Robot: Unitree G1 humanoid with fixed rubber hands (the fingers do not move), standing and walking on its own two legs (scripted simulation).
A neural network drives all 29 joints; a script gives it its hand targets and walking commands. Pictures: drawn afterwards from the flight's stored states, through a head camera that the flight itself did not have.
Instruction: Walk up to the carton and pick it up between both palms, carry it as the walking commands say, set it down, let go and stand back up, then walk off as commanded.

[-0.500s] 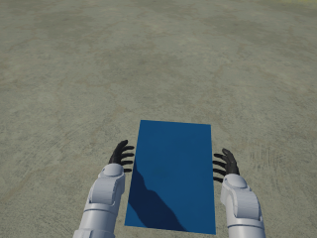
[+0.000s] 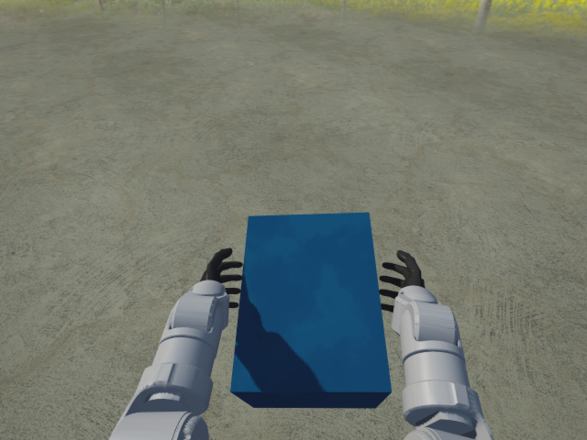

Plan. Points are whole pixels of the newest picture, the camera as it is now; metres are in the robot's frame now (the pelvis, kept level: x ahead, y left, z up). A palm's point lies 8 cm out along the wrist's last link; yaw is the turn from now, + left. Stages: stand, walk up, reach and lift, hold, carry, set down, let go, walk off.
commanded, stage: set down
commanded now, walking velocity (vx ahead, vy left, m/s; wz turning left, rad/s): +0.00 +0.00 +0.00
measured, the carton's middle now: (311, 310) +0.36 -0.01 -0.03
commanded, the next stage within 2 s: none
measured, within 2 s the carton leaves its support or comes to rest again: neither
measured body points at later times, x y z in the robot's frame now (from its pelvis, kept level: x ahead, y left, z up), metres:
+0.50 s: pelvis +0.02 +0.00 +0.00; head +0.00 +0.00 +0.45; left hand +0.35 +0.14 +0.00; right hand +0.33 -0.17 +0.00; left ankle +0.03 +0.08 -0.73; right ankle +0.09 -0.09 -0.73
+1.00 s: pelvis +0.01 +0.00 -0.03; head +0.16 -0.01 +0.39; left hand +0.36 +0.15 -0.11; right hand +0.36 -0.15 -0.11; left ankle +0.03 +0.08 -0.73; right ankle +0.09 -0.09 -0.73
